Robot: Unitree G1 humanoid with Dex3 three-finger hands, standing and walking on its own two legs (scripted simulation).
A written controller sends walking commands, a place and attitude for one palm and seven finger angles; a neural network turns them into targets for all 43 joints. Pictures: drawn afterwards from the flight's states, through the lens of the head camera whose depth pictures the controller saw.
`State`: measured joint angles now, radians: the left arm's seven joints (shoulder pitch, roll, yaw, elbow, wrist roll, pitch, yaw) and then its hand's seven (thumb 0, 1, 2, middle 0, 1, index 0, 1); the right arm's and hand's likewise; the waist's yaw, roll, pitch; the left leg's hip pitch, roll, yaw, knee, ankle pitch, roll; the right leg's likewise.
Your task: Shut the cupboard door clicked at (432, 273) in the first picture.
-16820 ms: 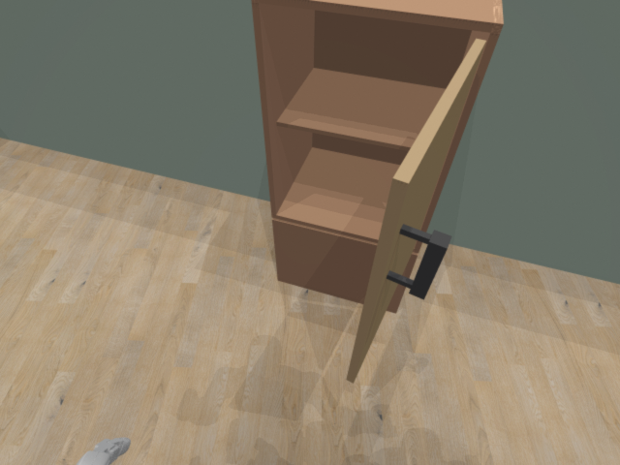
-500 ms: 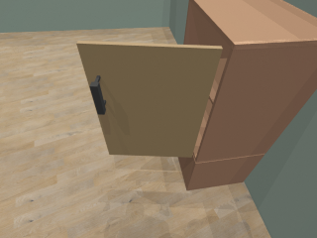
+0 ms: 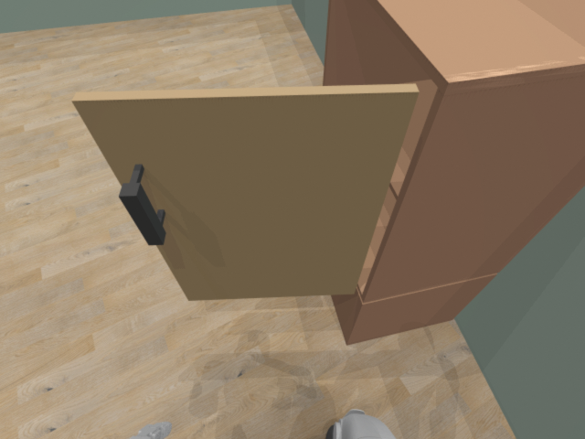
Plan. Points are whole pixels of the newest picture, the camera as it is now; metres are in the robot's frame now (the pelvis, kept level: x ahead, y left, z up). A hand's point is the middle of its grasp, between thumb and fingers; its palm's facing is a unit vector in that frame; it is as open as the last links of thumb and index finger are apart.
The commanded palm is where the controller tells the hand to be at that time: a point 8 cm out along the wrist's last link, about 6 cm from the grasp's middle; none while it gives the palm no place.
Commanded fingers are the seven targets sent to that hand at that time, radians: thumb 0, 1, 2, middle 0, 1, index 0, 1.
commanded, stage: come to a stop and stand still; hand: left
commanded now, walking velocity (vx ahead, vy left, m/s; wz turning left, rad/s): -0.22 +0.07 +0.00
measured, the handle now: (147, 205) +0.44 +0.23 +0.04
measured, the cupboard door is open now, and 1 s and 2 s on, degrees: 80 80 80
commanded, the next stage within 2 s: look again from close up in 1.06 s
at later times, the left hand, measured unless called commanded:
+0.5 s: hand out of the picture +0.04 +0.22 -0.19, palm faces +0.09 -0.97 -0.23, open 7.3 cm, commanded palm none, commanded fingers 0.00 0.90 0.90 -0.20 -0.30 -0.20 -0.30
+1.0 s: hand out of the picture -0.07 +0.16 -0.18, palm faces +0.05 -0.99 -0.14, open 7.4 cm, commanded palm none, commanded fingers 0.00 0.90 0.90 -0.20 -0.30 -0.20 -0.30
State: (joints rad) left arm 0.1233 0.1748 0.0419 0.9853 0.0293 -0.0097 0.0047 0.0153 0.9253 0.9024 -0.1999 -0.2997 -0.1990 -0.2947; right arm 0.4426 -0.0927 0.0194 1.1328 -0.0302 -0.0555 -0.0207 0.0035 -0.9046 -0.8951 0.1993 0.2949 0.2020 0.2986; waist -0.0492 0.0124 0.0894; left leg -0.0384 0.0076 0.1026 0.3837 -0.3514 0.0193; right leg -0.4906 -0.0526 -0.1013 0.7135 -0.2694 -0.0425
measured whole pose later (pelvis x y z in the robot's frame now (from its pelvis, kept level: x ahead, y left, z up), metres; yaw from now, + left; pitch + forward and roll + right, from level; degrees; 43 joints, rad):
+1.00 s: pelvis -0.05 +0.01 +0.00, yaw +1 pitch -2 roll +0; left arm 0.33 0.11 -0.02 1.09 0.02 0.00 0.03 0.01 0.91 0.90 -0.20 -0.30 -0.20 -0.30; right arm 0.26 -0.15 0.00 1.11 -0.01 0.03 -0.01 0.00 -0.92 -0.90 0.20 0.29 0.20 0.30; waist 0.00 -0.02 0.04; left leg -0.26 0.01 0.06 0.41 -0.12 0.01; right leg -0.13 0.02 -0.04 0.47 -0.29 -0.04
